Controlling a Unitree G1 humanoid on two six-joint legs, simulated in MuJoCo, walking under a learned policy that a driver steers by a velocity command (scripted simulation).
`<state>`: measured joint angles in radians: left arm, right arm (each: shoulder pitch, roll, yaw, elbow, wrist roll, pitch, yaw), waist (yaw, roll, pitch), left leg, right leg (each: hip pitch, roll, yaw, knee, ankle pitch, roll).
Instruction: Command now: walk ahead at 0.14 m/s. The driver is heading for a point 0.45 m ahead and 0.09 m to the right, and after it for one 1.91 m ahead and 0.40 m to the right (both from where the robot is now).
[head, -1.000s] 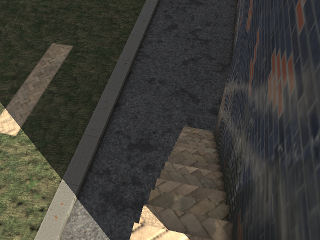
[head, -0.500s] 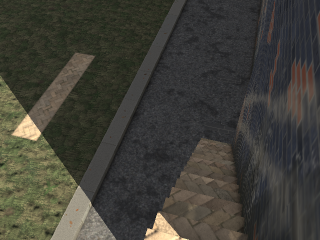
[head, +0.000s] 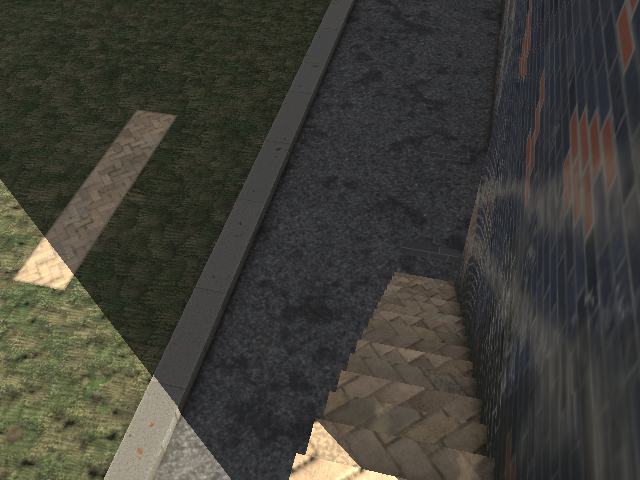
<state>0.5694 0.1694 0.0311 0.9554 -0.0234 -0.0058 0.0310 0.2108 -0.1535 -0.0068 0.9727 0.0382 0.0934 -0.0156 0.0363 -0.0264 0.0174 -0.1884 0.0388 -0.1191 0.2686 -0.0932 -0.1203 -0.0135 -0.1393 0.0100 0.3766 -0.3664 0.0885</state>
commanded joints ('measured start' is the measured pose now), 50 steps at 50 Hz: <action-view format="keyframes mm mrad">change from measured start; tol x32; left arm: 1 155 84 18 3 3 -7 9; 26 169 111 15 32 -49 -37 21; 35 -386 135 31 -198 -45 -64 41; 39 293 34 23 33 -12 -17 5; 50 197 186 44 200 -34 -63 -27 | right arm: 1 -7 -73 -9 -41 2 -9 -9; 27 -38 -55 -15 -126 -28 -43 -20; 35 431 -158 -57 -16 -23 -77 -22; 39 -189 -27 -4 -154 13 -87 -18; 50 133 15 -30 -111 31 -109 -19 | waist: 1 0 -6 69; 30 -41 -59 35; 35 -247 445 164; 45 134 -14 75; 47 7 -567 129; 50 8 -247 174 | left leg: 1 162 -16 5 23 49 58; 25 -3 -76 86 441 144 152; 34 399 149 -238 297 343 378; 40 -453 64 50 667 -526 122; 44 -303 -6 66 1106 -420 73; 46 -544 -104 67 1586 -817 69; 50 -909 67 -62 1729 -473 138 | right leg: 1 -275 15 -22 -125 -36 -68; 31 -353 97 -71 401 806 -47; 35 -956 90 228 860 -501 -13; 37 -628 -5 232 777 -345 -39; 40 60 34 127 160 902 -147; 43 -48 81 78 -183 702 5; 46 235 -86 147 -9 1416 -54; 50 -124 -122 421 183 618 -178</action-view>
